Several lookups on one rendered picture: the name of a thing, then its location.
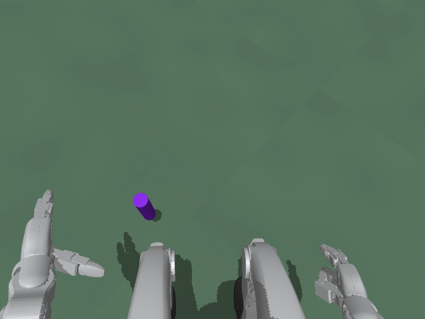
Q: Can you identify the left robot hand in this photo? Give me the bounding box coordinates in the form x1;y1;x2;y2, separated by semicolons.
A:
21;189;105;277

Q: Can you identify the can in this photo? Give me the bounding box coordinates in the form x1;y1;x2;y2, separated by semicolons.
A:
133;193;156;220

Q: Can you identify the left robot arm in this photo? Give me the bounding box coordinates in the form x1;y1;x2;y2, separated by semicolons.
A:
0;255;56;319

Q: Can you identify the right robot hand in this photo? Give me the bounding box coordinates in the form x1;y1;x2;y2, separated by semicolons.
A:
315;244;367;308

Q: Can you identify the right robot arm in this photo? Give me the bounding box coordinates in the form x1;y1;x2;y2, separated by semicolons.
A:
342;296;384;319

